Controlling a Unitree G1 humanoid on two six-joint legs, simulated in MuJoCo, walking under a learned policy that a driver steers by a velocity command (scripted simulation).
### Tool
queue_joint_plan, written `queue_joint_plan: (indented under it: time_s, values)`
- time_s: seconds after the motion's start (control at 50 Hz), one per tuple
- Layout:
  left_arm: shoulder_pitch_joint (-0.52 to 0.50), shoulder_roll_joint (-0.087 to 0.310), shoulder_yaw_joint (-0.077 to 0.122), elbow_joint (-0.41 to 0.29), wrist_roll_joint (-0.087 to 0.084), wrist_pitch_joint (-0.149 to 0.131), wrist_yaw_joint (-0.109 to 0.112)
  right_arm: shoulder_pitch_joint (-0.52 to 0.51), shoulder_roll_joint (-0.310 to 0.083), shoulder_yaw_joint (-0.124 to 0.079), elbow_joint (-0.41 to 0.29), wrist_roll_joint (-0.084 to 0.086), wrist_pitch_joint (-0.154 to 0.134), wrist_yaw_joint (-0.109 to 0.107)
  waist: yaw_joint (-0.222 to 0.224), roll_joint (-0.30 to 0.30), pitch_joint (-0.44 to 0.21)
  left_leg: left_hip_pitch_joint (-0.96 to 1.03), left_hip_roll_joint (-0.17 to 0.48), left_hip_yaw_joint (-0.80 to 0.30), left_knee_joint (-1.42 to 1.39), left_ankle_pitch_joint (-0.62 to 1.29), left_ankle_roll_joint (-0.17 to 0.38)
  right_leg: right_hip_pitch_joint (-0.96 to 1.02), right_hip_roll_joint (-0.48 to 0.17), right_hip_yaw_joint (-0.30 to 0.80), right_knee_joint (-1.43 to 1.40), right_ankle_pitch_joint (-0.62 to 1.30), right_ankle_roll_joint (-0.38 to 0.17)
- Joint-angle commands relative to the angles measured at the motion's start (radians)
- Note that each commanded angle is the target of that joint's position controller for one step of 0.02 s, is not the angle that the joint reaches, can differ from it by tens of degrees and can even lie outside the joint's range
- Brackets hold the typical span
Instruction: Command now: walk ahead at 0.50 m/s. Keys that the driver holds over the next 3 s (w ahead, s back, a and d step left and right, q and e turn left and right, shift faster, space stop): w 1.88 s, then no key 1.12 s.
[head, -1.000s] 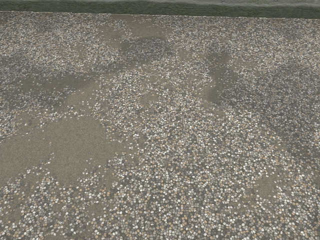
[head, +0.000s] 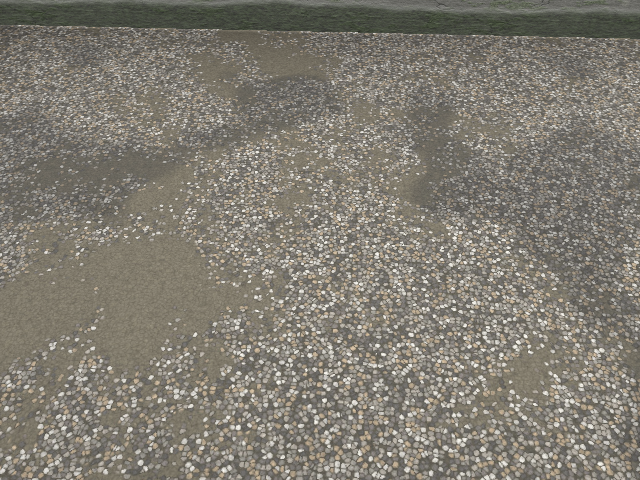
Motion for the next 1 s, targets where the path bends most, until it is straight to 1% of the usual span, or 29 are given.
queue_joint_plan:
  time_s: [0.02,0.42,0.44,0.54,0.8,0.82,1.0]
  values:
    - [-0.07,0.065,0.018,-0.087,0.0,-0.016,0.002,-0.057,-0.068,-0.019,-0.087,0.0,-0.016,-0.002,0.0,0.003,-0.057,0.035,0.075,-0.089,-0.079,0.411,0.015,-0.018,-0.056,0.065,-0.062,0.403,-0.003]
    - [-0.069,0.066,0.017,-0.087,0.0,-0.017,0.002,-0.053,-0.068,-0.018,-0.087,-0.001,-0.017,-0.003,0.0,0.003,-0.057,0.034,0.077,-0.086,-0.077,0.407,0.014,-0.023,-0.055,0.069,-0.06,0.402,-0.004]
    - [-0.09,0.058,0.02,-0.097,-0.008,-0.012,0.007,-0.056,-0.061,-0.015,-0.086,0.003,-0.022,-0.003,-0.002,0.005,-0.048,0.05,0.074,-0.089,-0.081,0.444,0.011,-0.034,-0.057,0.071,-0.064,0.412,0.002]
    - [-0.084,0.058,0.023,-0.097,-0.006,-0.007,0.011,-0.056,-0.061,-0.015,-0.08,0.004,-0.026,-0.003,0.003,0.007,-0.06,0.073,0.078,-0.092,-0.08,0.469,0.014,-0.032,-0.053,0.068,-0.072,0.392,0.008]
    - [-0.097,0.051,0.024,-0.099,-0.008,-0.007,0.009,-0.064,-0.056,-0.014,-0.079,0.004,-0.028,-0.001,0.004,-0.001,-0.051,0.07,0.077,-0.09,-0.093,0.427,0.011,-0.033,-0.055,0.074,-0.089,0.367,0.007]
    - [-0.097,0.046,0.021,-0.101,-0.002,-0.008,0.011,-0.05,-0.058,-0.015,-0.08,0.002,-0.027,0.002,0.009,-0.011,-0.047,0.062,0.077,-0.092,-0.091,0.421,0.01,-0.03,-0.056,0.068,-0.087,0.376,0.004]
    - [-0.095,0.046,0.018,-0.1,-0.004,-0.01,0.011,-0.05,-0.056,-0.016,-0.089,0.001,-0.026,0.003,0.009,0.001,-0.051,0.063,0.075,-0.09,-0.091,0.405,0.009,-0.035,-0.058,0.072,-0.087,0.376,0.004]
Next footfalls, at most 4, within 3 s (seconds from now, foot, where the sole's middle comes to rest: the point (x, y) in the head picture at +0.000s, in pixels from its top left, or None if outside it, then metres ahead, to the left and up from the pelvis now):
none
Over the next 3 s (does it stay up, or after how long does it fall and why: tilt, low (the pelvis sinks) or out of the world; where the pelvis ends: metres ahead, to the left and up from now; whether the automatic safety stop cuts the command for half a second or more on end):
stays up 0.00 0.00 0.02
